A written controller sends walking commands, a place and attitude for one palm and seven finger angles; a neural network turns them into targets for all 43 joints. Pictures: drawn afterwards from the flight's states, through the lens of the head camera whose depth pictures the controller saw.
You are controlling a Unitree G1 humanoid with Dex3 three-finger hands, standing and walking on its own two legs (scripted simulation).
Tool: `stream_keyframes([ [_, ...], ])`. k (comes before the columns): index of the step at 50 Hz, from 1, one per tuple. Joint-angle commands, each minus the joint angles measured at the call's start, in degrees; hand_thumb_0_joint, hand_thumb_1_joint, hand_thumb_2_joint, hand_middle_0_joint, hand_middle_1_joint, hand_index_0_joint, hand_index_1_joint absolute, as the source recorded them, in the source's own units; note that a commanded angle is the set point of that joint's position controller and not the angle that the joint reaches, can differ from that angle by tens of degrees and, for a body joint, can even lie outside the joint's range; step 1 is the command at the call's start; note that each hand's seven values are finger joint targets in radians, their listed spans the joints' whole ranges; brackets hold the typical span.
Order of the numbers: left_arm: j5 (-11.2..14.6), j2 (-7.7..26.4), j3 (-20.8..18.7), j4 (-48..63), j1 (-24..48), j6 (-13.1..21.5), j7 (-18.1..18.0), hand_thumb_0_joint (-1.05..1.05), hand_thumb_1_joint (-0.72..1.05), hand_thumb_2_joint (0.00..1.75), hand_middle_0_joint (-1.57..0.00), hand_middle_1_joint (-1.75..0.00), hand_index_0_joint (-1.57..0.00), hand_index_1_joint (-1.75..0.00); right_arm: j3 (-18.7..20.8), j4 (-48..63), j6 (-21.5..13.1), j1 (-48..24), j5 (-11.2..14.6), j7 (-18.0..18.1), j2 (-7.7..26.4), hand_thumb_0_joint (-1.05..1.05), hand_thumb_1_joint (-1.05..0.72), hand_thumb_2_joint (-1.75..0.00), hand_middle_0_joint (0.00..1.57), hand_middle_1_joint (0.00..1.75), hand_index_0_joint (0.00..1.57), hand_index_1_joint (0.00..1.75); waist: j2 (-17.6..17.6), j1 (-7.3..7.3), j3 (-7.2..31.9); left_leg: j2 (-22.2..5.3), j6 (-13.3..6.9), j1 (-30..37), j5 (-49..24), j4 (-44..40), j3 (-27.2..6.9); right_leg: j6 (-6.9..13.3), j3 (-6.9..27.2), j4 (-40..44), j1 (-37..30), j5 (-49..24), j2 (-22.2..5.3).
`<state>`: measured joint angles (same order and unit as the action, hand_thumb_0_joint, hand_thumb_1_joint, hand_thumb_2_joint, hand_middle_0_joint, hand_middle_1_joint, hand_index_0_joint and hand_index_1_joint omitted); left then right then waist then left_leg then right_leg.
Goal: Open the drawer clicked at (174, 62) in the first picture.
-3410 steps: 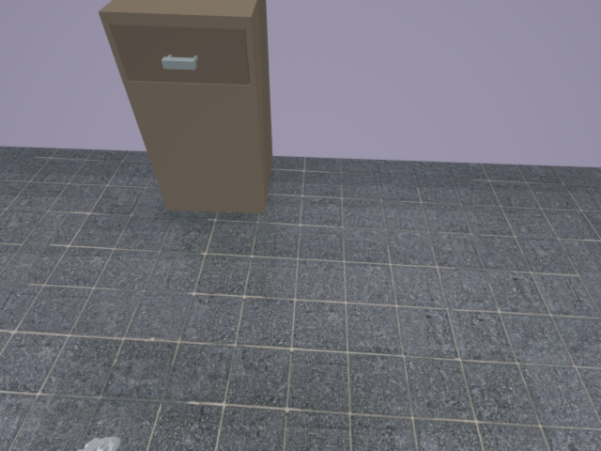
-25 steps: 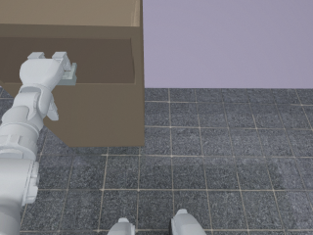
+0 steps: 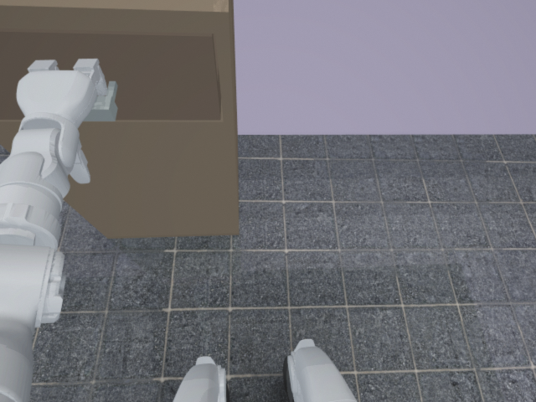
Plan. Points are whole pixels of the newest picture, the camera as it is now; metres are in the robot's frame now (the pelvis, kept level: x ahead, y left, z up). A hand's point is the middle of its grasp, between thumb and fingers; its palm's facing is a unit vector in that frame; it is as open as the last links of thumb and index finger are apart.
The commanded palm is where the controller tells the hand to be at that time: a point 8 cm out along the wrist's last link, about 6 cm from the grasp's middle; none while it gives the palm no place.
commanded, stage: lower the fingers behind the handle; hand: left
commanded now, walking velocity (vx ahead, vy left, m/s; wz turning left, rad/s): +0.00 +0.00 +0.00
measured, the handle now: (82, 97) +0.58 +0.25 +0.04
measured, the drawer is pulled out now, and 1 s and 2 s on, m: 0.00 0.00 0.00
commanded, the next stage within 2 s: lift the fingers back up to retry in 0.06 s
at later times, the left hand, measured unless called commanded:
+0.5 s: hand (74, 116) +0.53 +0.25 +0.06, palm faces -0.10 -0.01 -1.00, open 13.9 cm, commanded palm +0.52 +0.24 +0.12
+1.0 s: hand (63, 102) +0.52 +0.25 +0.09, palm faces -0.11 +0.00 -0.99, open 13.8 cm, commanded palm +0.51 +0.24 +0.15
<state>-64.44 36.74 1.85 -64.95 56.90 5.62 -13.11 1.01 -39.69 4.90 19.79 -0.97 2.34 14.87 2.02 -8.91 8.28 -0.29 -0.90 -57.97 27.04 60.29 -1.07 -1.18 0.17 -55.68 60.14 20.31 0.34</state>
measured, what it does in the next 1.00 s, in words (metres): shifts its weight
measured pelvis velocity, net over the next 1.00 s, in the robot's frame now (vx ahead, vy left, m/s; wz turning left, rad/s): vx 0.05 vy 0.00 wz -0.01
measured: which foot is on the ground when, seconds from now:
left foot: down 0.00-1.00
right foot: down 0.00-1.00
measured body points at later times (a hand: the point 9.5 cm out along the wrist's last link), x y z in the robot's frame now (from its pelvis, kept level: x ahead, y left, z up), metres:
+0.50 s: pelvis +0.01 +0.00 +0.01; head +0.14 +0.00 +0.44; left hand +0.52 +0.24 +0.11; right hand +0.00 -0.27 -0.11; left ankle +0.00 +0.11 -0.66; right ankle +0.05 -0.14 -0.66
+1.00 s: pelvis +0.05 +0.00 +0.04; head +0.15 +0.00 +0.48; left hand +0.53 +0.24 +0.14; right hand +0.09 -0.27 -0.09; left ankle +0.00 +0.11 -0.66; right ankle +0.05 -0.14 -0.66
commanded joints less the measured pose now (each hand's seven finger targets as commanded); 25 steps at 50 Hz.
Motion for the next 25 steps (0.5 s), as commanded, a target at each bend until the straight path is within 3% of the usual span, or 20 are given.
stream_keyframes([
  [1,0.6,8.9,-0.3,5.9,18.6,1.6,1.0,0.00,-0.50,0.30,-0.30,-1.20,-0.30,-1.20,3.5,2.3,-1.4,10.1,-0.1,1.2,10.0,0.00,-0.90,-0.90,0.20,0.30,0.20,0.30,2.3,-2.65,20.9,0.9,-1.6,12.4,-11.2,-7.3,-0.1,2.7,-2.2,6.1,-11.6,-5.3,2.3],
  [2,0.6,10.8,-1.8,6.2,17.8,1.8,1.0,0.00,-0.50,0.30,-0.30,-1.20,-0.30,-1.20,3.5,2.2,-1.4,10.3,0.0,1.2,10.2,0.00,-0.90,-0.90,0.20,0.30,0.20,0.30,2.4,-1.76,21.3,0.9,-1.5,11.8,-10.7,-7.3,-0.2,2.9,-2.0,5.7,-12.1,-4.9,2.3],
  [5,0.8,12.8,-3.3,6.7,17.6,2.3,1.1,0.00,-0.50,0.30,-0.30,-1.20,-0.30,-1.20,3.4,2.2,-1.6,10.5,-0.2,1.2,10.4,0.00,-0.90,-0.90,0.20,0.30,0.20,0.30,2.0,-1.46,23.1,0.9,-1.7,11.3,-10.8,-6.8,0.0,2.9,-1.7,5.4,-13.1,-5.4,2.3],
  [8,1.1,10.2,-1.0,5.7,17.7,2.2,1.2,0.00,-0.50,0.30,-0.30,-1.20,-0.30,-1.20,3.3,2.3,-2.0,10.5,0.2,1.4,10.1,0.00,-0.90,-0.90,0.20,0.30,0.20,0.30,1.1,-2.22,20.4,1.0,-1.7,9.6,-8.7,-7.1,0.0,2.6,-1.9,5.9,-12.0,-3.8,2.3],
  [10,1.2,15.1,-4.4,8.7,20.5,2.3,0.8,0.00,-0.50,0.30,-0.30,-1.20,-0.30,-1.20,3.4,1.9,-1.9,10.9,0.1,1.4,10.8,0.00,-0.90,-0.90,0.20,0.30,0.20,0.30,2.6,-1.55,23.6,0.8,-1.7,11.4,-9.7,-7.5,-0.2,2.7,-1.6,5.8,-13.2,-4.2,2.3],
  [13,1.6,14.8,-4.3,11.8,21.1,2.4,0.6,0.00,-0.50,0.30,-0.30,-1.20,-0.30,-1.20,3.6,2.3,-2.0,11.1,0.0,1.4,10.2,0.00,-0.90,-0.90,0.20,0.30,0.20,0.30,4.6,-1.07,28.1,1.0,-1.6,15.3,-13.0,-8.1,0.0,2.5,-1.6,6.8,-16.4,-7.0,2.4],
  [14,1.9,16.8,-5.8,12.4,21.3,2.4,0.5,0.00,-0.50,0.30,-0.30,-1.20,-0.30,-1.20,3.7,2.0,-1.8,11.2,0.1,1.5,10.5,0.00,-0.90,-0.90,0.20,0.30,0.20,0.30,3.9,-0.88,28.5,0.9,-1.6,15.9,-13.0,-8.5,-0.2,2.5,-1.5,7.2,-17.1,-7.2,2.5],
  [16,2.5,17.5,-6.1,13.1,22.0,2.6,0.5,0.00,-0.50,0.30,-0.30,-1.20,-0.30,-1.20,3.4,1.9,-1.8,11.0,0.1,1.6,10.4,0.00,-0.90,-0.90,0.20,0.30,0.20,0.30,4.1,-0.95,27.7,1.0,-1.7,16.5,-13.6,-9.3,-0.1,2.3,-1.3,8.2,-18.5,-7.8,2.4],
  [17,2.6,18.8,-7.1,14.1,21.9,2.8,0.6,0.00,-0.50,0.30,-0.30,-1.20,-0.30,-1.20,3.4,1.9,-1.7,10.9,0.3,1.6,10.5,0.00,-0.90,-0.90,0.20,0.30,0.20,0.30,5.0,-0.20,28.1,1.0,-1.4,17.5,-14.1,-10.0,-0.3,2.5,-1.4,8.3,-19.1,-8.1,2.5],
  [18,2.8,17.5,-6.2,14.5,22.2,2.9,0.6,0.00,-0.50,0.30,-0.30,-1.20,-0.30,-1.20,3.4,2.1,-1.8,10.7,0.2,1.7,10.3,0.00,-0.90,-0.90,0.20,0.30,0.20,0.30,5.0,-0.45,28.2,1.1,-1.6,18.2,-14.7,-10.3,-0.1,2.4,-1.4,8.9,-19.8,-8.5,2.5],
  [20,3.2,20.3,-8.5,16.9,23.4,3.8,0.3,0.00,-0.50,0.30,-0.30,-1.20,-0.30,-1.20,3.6,1.8,-1.6,10.7,0.1,1.7,10.6,0.00,-0.90,-0.90,0.20,0.30,0.20,0.30,5.0,-0.07,29.5,1.0,-1.5,20.2,-16.8,-10.9,-0.2,2.5,-1.2,9.5,-21.5,-10.3,2.6],
  [22,3.3,18.0,-7.4,19.1,22.8,4.7,0.0,0.00,-0.50,0.30,-0.30,-1.20,-0.30,-1.20,3.9,2.0,-1.7,10.5,0.1,1.8,10.1,0.00,-0.90,-0.90,0.20,0.30,0.20,0.30,7.4,0.16,30.1,0.9,-1.2,24.0,-19.8,-11.6,-0.2,2.6,-1.5,10.3,-21.4,-11.9,2.8],
  [25,3.3,17.2,-8.1,19.1,20.8,5.2,-1.0,0.00,-0.50,0.30,-0.30,-1.20,-0.30,-1.20,4.2,1.3,-1.4,10.5,-0.2,1.5,10.1,0.00,-0.90,-0.90,0.20,0.30,0.20,0.30,6.3,0.58,29.1,0.8,-0.9,26.5,-24.5,-11.9,-0.2,2.7,-1.9,11.0,-22.2,-14.5,3.0],
])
